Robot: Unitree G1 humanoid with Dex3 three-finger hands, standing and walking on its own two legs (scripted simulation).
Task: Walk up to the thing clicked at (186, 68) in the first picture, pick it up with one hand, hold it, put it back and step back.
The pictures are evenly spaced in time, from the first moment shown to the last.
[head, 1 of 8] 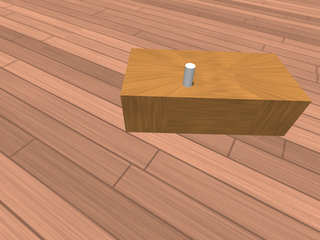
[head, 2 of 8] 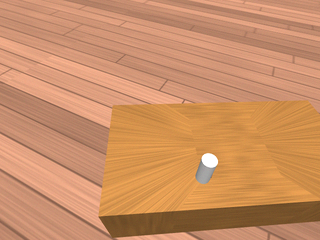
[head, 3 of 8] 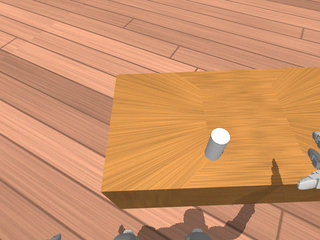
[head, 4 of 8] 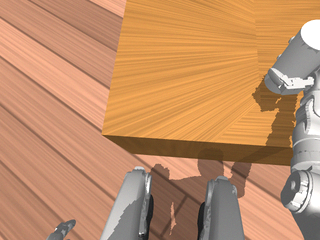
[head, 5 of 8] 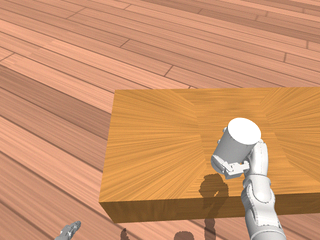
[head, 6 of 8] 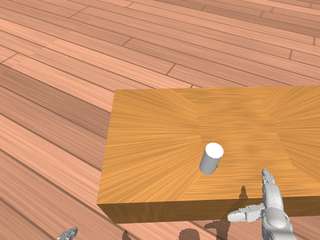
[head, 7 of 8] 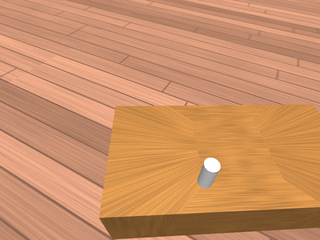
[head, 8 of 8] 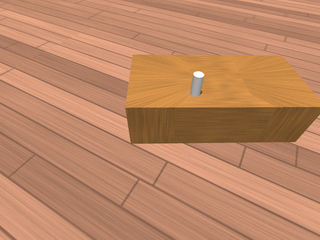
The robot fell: no
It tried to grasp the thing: yes
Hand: right
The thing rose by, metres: 0.34
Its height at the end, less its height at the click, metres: +0.00
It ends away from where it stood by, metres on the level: 0.01
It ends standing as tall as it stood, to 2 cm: yes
